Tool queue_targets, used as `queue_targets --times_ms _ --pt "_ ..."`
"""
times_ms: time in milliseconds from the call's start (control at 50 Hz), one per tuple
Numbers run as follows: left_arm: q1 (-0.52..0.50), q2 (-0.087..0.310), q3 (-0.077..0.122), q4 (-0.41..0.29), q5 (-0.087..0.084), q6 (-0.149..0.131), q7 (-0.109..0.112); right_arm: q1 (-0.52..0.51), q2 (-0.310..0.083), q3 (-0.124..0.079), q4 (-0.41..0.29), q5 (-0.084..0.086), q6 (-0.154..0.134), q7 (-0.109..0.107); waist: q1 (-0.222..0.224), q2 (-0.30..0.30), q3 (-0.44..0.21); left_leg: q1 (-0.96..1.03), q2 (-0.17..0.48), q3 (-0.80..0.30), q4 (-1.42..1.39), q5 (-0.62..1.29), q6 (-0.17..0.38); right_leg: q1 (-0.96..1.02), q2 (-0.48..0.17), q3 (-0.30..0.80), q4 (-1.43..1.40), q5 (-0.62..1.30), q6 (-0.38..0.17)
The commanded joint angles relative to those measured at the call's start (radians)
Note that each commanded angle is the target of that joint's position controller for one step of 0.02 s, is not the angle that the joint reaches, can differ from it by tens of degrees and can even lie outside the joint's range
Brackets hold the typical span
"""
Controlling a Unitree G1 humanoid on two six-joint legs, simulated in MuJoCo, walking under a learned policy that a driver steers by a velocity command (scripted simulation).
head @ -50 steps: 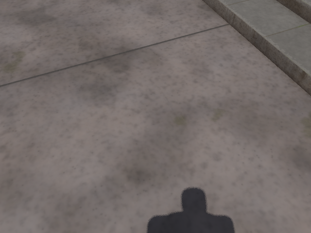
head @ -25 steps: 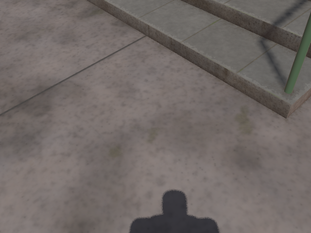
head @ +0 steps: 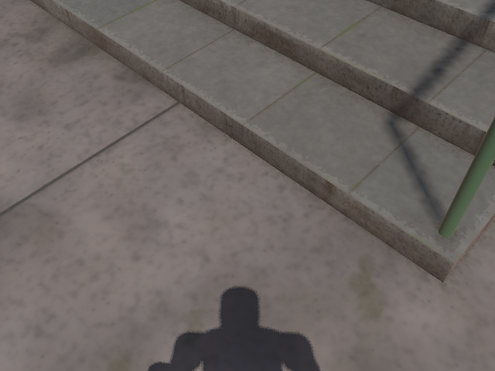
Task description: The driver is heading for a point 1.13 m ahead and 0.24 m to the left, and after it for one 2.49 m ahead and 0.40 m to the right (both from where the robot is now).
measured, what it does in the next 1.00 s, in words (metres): walks ahead, turning left: right foot, then left foot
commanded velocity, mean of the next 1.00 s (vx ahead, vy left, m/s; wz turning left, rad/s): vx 1.00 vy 0.00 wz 0.55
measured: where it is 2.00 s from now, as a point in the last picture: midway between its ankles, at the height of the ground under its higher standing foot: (121, 154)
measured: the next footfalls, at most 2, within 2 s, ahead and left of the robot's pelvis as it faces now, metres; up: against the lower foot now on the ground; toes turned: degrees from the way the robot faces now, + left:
right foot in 0.30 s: +0.51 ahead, -0.13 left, +0.00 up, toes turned +18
left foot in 0.76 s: +0.77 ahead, +0.25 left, +0.00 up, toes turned +41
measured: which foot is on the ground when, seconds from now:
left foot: down 0.00-0.30, up 0.32-0.74, down 0.76-1.00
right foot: up 0.00-0.28, down 0.30-0.76, up 0.78-1.00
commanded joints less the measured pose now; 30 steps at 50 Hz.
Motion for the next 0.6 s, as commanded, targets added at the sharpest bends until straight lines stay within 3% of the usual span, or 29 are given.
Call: queue_targets --times_ms 20,60,100,140,180,220,240,260,280,300,320,340,360,380,400,420,440,480,560,600 --pt "0.012 0.077 -0.002 -0.112 0.031 0.022 -0.008 0.009 -0.066 0.000 -0.054 0.012 -0.046 -0.008 0.092 -0.051 0.031 0.020 0.288 -0.513 -0.325 -0.094 0.155 -0.228 -0.089 0.011 -0.094 -0.036 0.038" --pt "-0.113 0.080 -0.016 -0.176 0.023 0.033 -0.013 0.034 -0.090 -0.003 -0.068 0.019 -0.059 -0.007 0.070 -0.035 0.081 -0.091 0.258 -0.464 -0.380 -0.023 0.152 -0.220 -0.105 -0.042 -0.266 0.046 0.070" --pt "-0.253 0.073 -0.029 -0.231 0.002 0.028 -0.022 0.070 -0.090 -0.006 -0.078 0.020 -0.060 -0.007 0.023 -0.003 0.111 -0.142 0.217 -0.416 -0.393 0.127 0.108 -0.147 -0.085 -0.083 -0.492 0.212 0.092" --pt "-0.319 0.055 -0.038 -0.253 -0.011 0.027 -0.030 0.125 -0.109 -0.016 -0.075 0.026 -0.056 -0.005 -0.030 0.033 0.077 -0.076 0.197 -0.399 -0.354 0.333 0.058 -0.074 -0.037 -0.109 -0.648 0.347 0.087" --pt "-0.351 0.067 -0.037 -0.272 -0.021 0.027 -0.024 0.169 -0.126 -0.023 -0.073 0.030 -0.050 -0.003 -0.064 0.065 0.032 0.073 0.215 -0.415 -0.297 0.502 0.038 -0.073 -0.002 -0.112 -0.729 0.370 0.077" --pt "-0.354 0.082 -0.034 -0.289 -0.025 0.023 -0.014 0.162 -0.130 -0.026 -0.078 0.029 -0.043 -0.013 -0.056 0.081 0.003 0.172 0.228 -0.428 -0.217 0.600 0.015 -0.011 0.020 -0.093 -0.843 0.337 0.063" --pt "-0.309 0.111 -0.022 -0.280 -0.026 0.020 -0.006 0.148 -0.144 -0.029 -0.084 0.028 -0.044 -0.017 -0.031 0.085 -0.040 0.203 0.229 -0.433 -0.138 0.716 -0.006 0.081 0.043 -0.086 -0.883 0.297 0.054" --pt "-0.210 0.159 -0.001 -0.257 -0.031 0.017 0.007 0.129 -0.176 -0.036 -0.091 0.022 -0.047 -0.017 0.021 0.092 -0.117 0.222 0.234 -0.439 -0.001 0.807 -0.026 0.212 0.057 -0.073 -0.889 0.228 0.041" --pt "-0.038 0.202 0.020 -0.217 -0.035 0.011 0.022 0.070 -0.215 -0.046 -0.108 0.022 -0.052 -0.013 0.126 0.094 -0.206 0.165 0.212 -0.435 0.191 0.765 -0.039 0.409 0.023 -0.047 -0.902 0.185 0.026" --pt "0.182 0.272 0.049 -0.174 -0.020 0.010 0.045 0.022 -0.174 -0.037 -0.134 0.018 -0.063 -0.007 0.222 0.064 -0.326 0.021 0.182 -0.402 0.439 0.563 -0.039 0.665 -0.101 0.042 -0.839 -0.008 0.003" --pt "0.307 0.323 0.068 -0.149 0.026 0.012 0.059 0.054 0.011 0.006 -0.170 0.036 -0.067 -0.013 0.202 -0.176 -0.431 -0.260 0.105 -0.283 0.758 -0.265 -0.042 0.924 -0.413 0.385 -0.862 -0.218 -0.042" --pt "0.233 0.352 0.085 -0.147 0.018 0.018 0.039 0.124 -0.034 0.018 -0.225 0.071 -0.052 -0.020 0.122 -0.384 -0.536 -0.432 0.116 -0.199 0.939 -0.288 -0.047 0.940 -0.522 0.835 -1.038 -0.410 -0.138" --pt "0.117 0.212 0.067 -0.174 0.008 0.025 0.029 0.019 -0.095 0.008 -0.191 0.037 -0.030 -0.026 0.130 -0.171 -0.339 -0.492 0.198 -0.171 0.935 -0.154 -0.045 0.767 -0.427 0.676 -1.090 -0.525 -0.117" --pt "0.077 0.146 0.050 -0.161 -0.003 0.026 0.024 -0.048 -0.098 0.005 -0.198 0.015 -0.019 -0.012 0.124 -0.064 -0.206 -0.483 0.223 -0.151 0.881 -0.088 -0.056 0.622 -0.378 0.488 -1.091 -0.355 -0.097" --pt "0.082 0.130 0.046 -0.136 0.004 0.025 0.021 -0.083 -0.081 0.005 -0.203 0.005 -0.009 0.002 0.110 -0.007 -0.142 -0.460 0.250 -0.144 0.853 -0.078 -0.066 0.523 -0.342 0.366 -1.108 -0.180 -0.079" --pt "0.116 0.119 0.041 -0.098 -0.003 0.019 0.023 -0.111 -0.052 0.010 -0.223 -0.014 0.004 0.019 0.093 -0.017 -0.089 -0.454 0.277 -0.144 0.835 -0.077 -0.069 0.453 -0.305 0.256 -1.124 -0.075 -0.067" --pt "0.141 0.106 0.038 -0.064 -0.013 0.011 0.017 -0.117 -0.023 0.018 -0.242 -0.018 0.019 0.030 0.072 -0.063 -0.064 -0.458 0.297 -0.137 0.826 -0.079 -0.072 0.414 -0.296 0.186 -1.133 -0.010 -0.055" --pt "0.170 0.080 0.034 -0.023 -0.038 -0.005 0.002 -0.183 0.002 0.030 -0.293 -0.019 0.038 0.043 0.054 -0.082 -0.035 -0.514 0.323 -0.120 0.818 -0.053 -0.071 0.395 -0.286 0.064 -1.158 0.136 -0.033" --pt "0.117 0.122 0.039 -0.007 -0.035 -0.024 0.000 -0.310 -0.023 0.046 -0.379 -0.015 0.043 0.065 0.010 -0.076 0.041 -0.491 0.322 -0.066 0.648 0.153 -0.072 0.294 -0.236 -0.186 -1.235 0.343 -0.002" --pt "0.156 0.151 0.043 0.015 -0.035 -0.026 0.003 -0.390 -0.034 0.053 -0.402 -0.015 0.043 0.078 0.028 -0.033 0.088 -0.427 0.293 0.024 0.474 0.218 -0.051 0.297 -0.203 -0.281 -1.272 0.442 0.020"
Over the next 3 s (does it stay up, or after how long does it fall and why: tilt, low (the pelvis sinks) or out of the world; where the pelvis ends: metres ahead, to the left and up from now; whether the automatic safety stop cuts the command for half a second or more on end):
stays up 1.24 0.47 0.01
